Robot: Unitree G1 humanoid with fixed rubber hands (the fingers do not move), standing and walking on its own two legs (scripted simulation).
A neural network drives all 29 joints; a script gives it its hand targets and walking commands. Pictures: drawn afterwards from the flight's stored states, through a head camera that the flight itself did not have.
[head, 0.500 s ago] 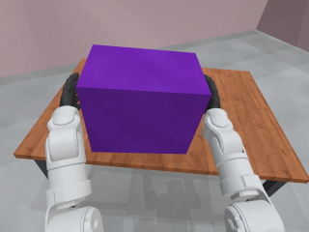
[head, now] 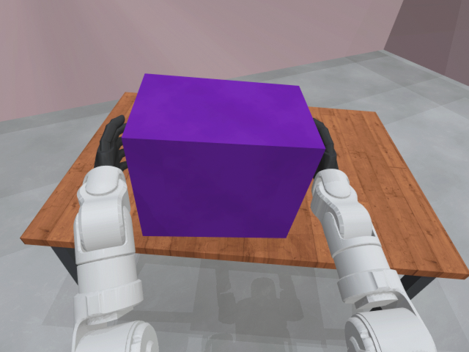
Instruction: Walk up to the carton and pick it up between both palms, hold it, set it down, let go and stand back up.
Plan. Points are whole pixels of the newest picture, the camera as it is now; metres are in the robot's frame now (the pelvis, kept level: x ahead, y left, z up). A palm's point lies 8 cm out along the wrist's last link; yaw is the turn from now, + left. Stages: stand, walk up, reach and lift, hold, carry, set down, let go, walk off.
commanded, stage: hold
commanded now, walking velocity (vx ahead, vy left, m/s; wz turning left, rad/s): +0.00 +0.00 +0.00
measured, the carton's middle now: (220, 161) +0.38 +0.01 +0.16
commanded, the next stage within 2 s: none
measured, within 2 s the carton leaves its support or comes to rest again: neither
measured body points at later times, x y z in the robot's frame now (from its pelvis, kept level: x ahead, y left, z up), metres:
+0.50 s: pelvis +0.00 +0.00 +0.00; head -0.02 +0.03 +0.45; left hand +0.38 +0.18 +0.17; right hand +0.38 -0.16 +0.17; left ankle +0.02 +0.11 -0.75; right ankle +0.04 -0.09 -0.75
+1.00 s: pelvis +0.00 +0.01 +0.00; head -0.02 +0.04 +0.45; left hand +0.37 +0.18 +0.18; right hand +0.37 -0.16 +0.17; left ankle +0.02 +0.11 -0.75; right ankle +0.04 -0.09 -0.75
